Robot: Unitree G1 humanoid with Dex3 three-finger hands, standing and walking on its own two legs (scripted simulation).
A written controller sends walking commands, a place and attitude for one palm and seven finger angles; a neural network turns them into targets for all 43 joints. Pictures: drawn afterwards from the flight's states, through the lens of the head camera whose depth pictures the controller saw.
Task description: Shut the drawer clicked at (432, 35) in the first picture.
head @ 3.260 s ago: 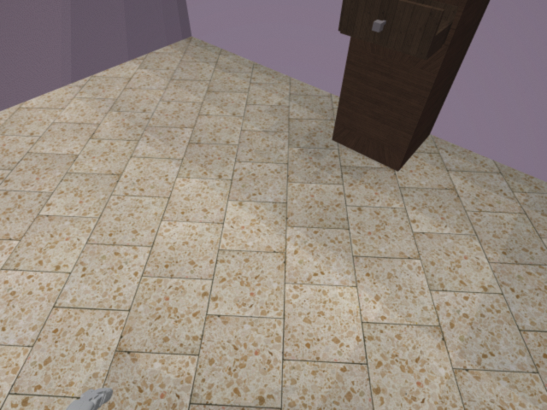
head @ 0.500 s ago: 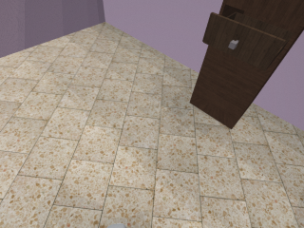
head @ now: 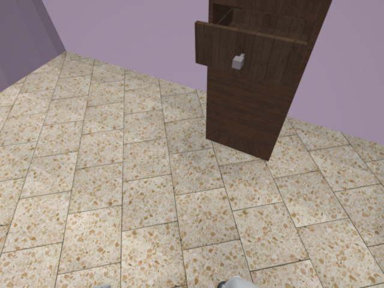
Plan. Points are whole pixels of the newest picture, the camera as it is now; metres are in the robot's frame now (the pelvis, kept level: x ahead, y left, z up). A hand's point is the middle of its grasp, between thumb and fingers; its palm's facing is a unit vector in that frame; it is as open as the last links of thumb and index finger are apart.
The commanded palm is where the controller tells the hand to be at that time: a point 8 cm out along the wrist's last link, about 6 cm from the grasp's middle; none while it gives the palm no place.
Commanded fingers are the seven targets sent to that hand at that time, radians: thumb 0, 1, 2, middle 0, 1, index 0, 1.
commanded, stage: turn to face it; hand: left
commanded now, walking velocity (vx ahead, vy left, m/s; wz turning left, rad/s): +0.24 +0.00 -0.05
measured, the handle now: (239, 60) +0.82 -0.16 +0.02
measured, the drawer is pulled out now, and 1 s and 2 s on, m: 0.18 0.18 0.18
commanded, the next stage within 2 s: take the last steps up to it in 0.82 s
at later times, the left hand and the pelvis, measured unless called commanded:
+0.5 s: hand (118, 283) +0.16 +0.19 -0.16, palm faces -0.04 -0.98 -0.18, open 7.3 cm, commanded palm none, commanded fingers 0.00 0.90 0.90 -0.20 -0.30 -0.20 -0.30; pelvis +0.12 +0.01 +0.01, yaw -10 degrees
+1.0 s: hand (134, 233) +0.27 +0.17 -0.14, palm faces -0.39 -0.88 -0.26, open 7.4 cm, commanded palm none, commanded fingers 0.00 0.90 0.90 -0.20 -0.30 -0.20 -0.30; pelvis +0.10 +0.02 +0.01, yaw -24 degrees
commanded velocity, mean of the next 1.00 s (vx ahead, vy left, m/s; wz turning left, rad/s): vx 0.03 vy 0.00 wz -0.39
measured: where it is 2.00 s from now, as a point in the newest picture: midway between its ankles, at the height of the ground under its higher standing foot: (215, 264)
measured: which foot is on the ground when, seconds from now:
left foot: down 0.00-0.00, up 0.02-0.50, down 0.52-1.00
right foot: down 0.00-0.52, up 0.54-0.98, down 1.00-1.00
